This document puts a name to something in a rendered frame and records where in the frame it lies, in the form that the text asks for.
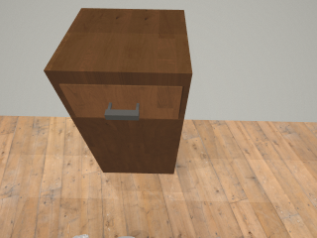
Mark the handle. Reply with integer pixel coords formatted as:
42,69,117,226
104,102,140,121

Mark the drawer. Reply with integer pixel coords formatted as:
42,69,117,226
59,83,183,119

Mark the cabinet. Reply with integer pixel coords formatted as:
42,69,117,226
44,8,192,175

